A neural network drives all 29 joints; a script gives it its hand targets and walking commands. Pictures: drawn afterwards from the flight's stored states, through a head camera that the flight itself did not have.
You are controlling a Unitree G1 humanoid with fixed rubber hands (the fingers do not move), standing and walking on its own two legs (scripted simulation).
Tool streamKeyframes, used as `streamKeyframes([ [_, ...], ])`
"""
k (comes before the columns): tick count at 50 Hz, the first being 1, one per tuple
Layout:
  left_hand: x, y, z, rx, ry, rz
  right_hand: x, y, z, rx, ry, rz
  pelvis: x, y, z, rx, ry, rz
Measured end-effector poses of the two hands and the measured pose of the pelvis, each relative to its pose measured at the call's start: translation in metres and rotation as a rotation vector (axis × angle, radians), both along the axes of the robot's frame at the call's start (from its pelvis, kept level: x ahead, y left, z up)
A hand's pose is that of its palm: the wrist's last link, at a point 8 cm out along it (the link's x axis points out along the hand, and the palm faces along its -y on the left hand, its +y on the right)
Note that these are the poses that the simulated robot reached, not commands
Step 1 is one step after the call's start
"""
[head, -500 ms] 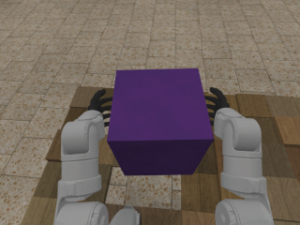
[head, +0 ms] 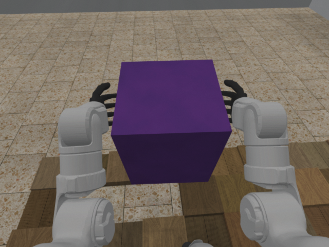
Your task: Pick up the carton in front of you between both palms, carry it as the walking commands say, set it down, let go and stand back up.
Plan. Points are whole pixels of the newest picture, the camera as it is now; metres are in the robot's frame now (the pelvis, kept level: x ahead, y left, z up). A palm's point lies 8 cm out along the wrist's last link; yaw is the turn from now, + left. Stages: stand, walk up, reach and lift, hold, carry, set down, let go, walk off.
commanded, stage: carry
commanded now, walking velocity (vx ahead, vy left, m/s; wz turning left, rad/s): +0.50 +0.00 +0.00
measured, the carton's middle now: (168, 127) +0.39 -0.02 +0.09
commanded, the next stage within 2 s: none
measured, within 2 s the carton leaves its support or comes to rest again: neither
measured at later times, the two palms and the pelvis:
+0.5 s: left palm (113, 57) +0.70 +0.14 +0.12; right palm (201, 55) +0.69 -0.16 +0.12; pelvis +0.32 -0.01 +0.02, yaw +0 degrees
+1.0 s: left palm (126, 7) +1.02 +0.10 +0.16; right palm (193, 3) +1.05 -0.20 +0.16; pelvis +0.66 -0.07 +0.02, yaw +2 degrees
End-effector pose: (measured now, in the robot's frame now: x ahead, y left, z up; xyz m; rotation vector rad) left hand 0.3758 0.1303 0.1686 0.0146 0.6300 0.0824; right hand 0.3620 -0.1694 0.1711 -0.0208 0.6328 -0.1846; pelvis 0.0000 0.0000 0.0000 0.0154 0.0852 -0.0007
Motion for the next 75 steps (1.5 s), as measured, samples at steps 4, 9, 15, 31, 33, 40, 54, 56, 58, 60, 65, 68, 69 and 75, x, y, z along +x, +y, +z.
streamKeyframes([
  [4, 0.061, -0.01, -0.001, 0.016, 0.046, 0.017, 0.066, -0.01, -0.007, 0.035, 0.045, 0.003, 0.052, -0.012, 0.007, -0.075, -0.001, -0.014],
  [9, 0.111, 0.001, -0.018, 0.005, 0.119, 0.094, 0.144, 0.001, -0.014, 0.069, 0.116, 0.039, 0.104, -0.026, 0.023, -0.048, 0.017, -0.003],
  [15, 0.166, 0.029, -0.037, -0.026, 0.142, 0.203, 0.225, 0.032, -0.033, 0.085, 0.143, 0.104, 0.183, -0.026, 0.028, -0.031, 0.021, 0.008],
  [31, 0.402, -0.026, -0.039, -0.03, 0.107, -0.033, 0.385, -0.023, -0.044, 0.049, 0.101, -0.079, 0.399, -0.007, 0.029, -0.035, 0.026, -0.002],
  [33, 0.43, -0.034, -0.032, -0.034, 0.072, -0.038, 0.412, -0.032, -0.034, 0.051, 0.065, -0.085, 0.427, -0.012, 0.028, -0.029, 0.023, -0.002],
  [40, 0.538, -0.058, 0.002, -0.012, -0.063, -0.015, 0.535, -0.057, 0.0, 0.035, -0.065, -0.029, 0.544, -0.043, 0.002, 0.02, -0.019, 0.002],
  [54, 0.676, -0.014, -0.021, -0.013, 0.157, 0.191, 0.735, -0.01, -0.022, 0.074, 0.158, 0.13, 0.716, -0.066, 0.022, 0.005, 0.008, 0.031],
  [56, 0.694, -0.007, -0.031, -0.024, 0.168, 0.207, 0.755, -0.003, -0.031, 0.077, 0.169, 0.128, 0.745, -0.063, 0.023, 0.004, 0.008, 0.032],
  [58, 0.715, -0.001, -0.041, -0.029, 0.167, 0.208, 0.774, 0.004, -0.041, 0.085, 0.166, 0.132, 0.775, -0.057, 0.02, -0.001, 0.004, 0.033],
  [60, 0.738, 0.005, -0.05, -0.028, 0.152, 0.204, 0.795, 0.011, -0.051, 0.081, 0.149, 0.127, 0.806, -0.05, 0.014, -0.011, -0.002, 0.035],
  [65, 0.817, 0.023, -0.077, -0.024, 0.068, 0.149, 0.858, 0.026, -0.075, 0.054, 0.062, 0.101, 0.89, -0.026, -0.024, -0.047, -0.034, 0.017],
  [68, 0.866, 0.024, -0.098, -0.024, 0.065, 0.089, 0.89, 0.027, -0.095, 0.007, 0.057, 0.077, 0.923, -0.016, -0.043, -0.016, -0.027, 0.018],
  [69, 0.878, 0.023, -0.105, -0.021, 0.087, 0.069, 0.897, 0.025, -0.103, 0.001, 0.079, 0.065, 0.932, -0.013, -0.044, -0.015, -0.024, 0.017],
  [75, 0.942, 0.009, -0.123, -0.006, 0.177, -0.007, 0.938, 0.011, -0.123, 0.013, 0.169, -0.006, 0.986, 0.001, -0.038, -0.021, -0.015, 0.006],
])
